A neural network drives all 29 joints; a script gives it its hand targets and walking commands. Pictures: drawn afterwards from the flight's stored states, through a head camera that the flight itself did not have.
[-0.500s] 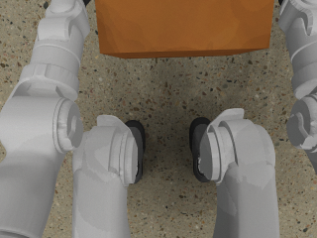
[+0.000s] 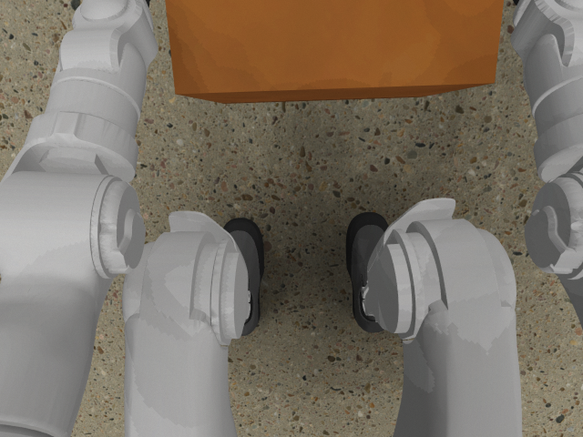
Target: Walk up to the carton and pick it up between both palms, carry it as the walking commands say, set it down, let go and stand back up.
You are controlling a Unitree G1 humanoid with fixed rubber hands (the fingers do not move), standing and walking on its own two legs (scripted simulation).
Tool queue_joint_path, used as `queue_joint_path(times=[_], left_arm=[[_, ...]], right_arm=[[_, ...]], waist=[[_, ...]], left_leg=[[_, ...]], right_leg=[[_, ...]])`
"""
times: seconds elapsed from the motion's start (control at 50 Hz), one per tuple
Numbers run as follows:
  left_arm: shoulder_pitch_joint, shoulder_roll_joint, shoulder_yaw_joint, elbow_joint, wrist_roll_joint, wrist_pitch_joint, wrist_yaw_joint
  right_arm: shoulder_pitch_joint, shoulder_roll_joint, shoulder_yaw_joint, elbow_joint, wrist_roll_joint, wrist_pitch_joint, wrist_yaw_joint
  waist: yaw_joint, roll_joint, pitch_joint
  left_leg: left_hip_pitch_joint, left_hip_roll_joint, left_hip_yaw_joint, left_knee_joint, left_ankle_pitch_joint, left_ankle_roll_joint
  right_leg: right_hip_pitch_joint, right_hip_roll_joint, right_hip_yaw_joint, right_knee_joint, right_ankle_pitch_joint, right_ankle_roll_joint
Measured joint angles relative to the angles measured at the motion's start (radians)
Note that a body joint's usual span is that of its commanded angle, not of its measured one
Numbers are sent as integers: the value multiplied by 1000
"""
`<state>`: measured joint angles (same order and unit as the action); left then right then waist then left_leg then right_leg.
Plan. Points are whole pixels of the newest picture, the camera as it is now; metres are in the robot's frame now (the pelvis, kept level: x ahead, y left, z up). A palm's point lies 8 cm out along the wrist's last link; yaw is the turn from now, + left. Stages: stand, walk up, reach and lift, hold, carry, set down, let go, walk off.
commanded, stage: set down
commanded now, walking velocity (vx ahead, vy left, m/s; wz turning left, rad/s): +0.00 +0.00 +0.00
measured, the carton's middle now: out of the picture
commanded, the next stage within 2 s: let go in 1.94 s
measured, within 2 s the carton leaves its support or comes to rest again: neither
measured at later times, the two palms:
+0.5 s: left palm out of the picture +0.55 +0.19 -0.18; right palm out of the picture +0.53 -0.27 -0.17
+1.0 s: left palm out of the picture +0.57 +0.19 -0.06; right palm out of the picture +0.54 -0.30 -0.05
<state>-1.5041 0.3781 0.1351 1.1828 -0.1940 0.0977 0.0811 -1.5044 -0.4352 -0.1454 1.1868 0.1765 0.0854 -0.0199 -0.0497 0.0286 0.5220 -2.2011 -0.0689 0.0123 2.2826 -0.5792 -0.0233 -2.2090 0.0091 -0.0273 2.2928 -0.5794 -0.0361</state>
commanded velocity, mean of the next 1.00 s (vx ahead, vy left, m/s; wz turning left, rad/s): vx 0.00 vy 0.00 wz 0.00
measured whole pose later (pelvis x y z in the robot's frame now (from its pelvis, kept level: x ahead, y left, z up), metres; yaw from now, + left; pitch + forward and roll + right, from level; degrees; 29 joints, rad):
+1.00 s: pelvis +0.01 +0.00 +0.06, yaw -1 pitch +30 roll +2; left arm -1.36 0.48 0.16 0.90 -0.25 0.26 0.08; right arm -1.35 -0.57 -0.15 0.90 0.24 0.24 0.00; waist -0.05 0.02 0.42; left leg -2.02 -0.02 0.03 2.13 -0.63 0.00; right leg -2.05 0.01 -0.02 2.14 -0.61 -0.05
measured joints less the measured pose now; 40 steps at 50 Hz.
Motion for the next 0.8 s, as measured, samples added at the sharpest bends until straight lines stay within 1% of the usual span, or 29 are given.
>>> queue_joint_path(times=[0.1, 0.22, 0.34, 0.42, 0.6, 0.66, 0.74, 0.8], left_arm=[[-20, 12, -50, 21, -37, -8, 27], [-7, 6, -56, 10, -41, -24, 33], [30, 19, -51, -26, -34, -19, 30], [48, 48, -47, -61, -55, -14, 29], [41, 79, -52, -53, -76, 11, 1], [56, 79, -42, -100, -75, 24, -1], [94, 82, -32, -225, -71, 51, 11], [106, 87, -24, -286, -62, 87, 19]], right_arm=[[-14, 4, 25, 32, 27, -12, -27], [6, -7, 16, 14, 40, -31, -43], [41, -35, -3, -11, 47, -32, -38], [56, -63, 0, -32, 63, -25, -31], [25, -114, 9, -15, 82, -1, -1], [36, -107, 9, -50, 92, 10, 3], [74, -91, 4, -165, 98, 36, -6], [94, -93, -12, -230, 77, 72, -14]], waist=[[-1, -7, -1], [4, -7, -1], [7, -8, -1], [9, -15, -1], [14, -18, -1], [14, -25, 0], [10, -25, 3], [7, -20, 3]], left_leg=[[-3, 6, -1, -1, -10, 2], [-10, 13, 1, 6, -22, 10], [-16, 21, 8, 12, -24, 17], [-17, 25, 12, 14, -20, 18], [-22, 34, 14, 12, -9, 20], [-18, 39, 12, 6, -13, 21], [9, 42, 11, -9, -23, 22], [54, 41, 12, -25, -36, 23]], right_leg=[[-4, -1, -3, -2, -8, -2], [-9, -3, -5, 0, -19, -1], [-16, -9, -4, 8, -20, -3], [-20, -11, -3, 11, -14, -6], [-28, -16, -6, 8, -1, -12], [-27, -13, -8, 1, 0, -15], [0, -11, -10, -16, -7, -15], [44, -11, -7, -30, -21, -14]])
